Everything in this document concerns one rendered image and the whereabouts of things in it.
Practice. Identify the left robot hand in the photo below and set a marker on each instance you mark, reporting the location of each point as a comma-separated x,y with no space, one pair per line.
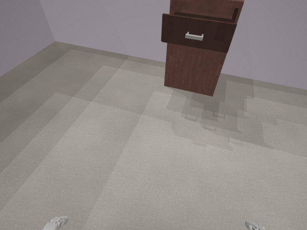
56,223

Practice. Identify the drawer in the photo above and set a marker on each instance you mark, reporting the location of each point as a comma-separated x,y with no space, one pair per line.
218,32

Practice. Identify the handle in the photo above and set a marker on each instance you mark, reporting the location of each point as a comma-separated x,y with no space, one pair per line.
196,37

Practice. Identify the cabinet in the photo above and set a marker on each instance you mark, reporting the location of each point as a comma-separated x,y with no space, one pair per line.
195,69

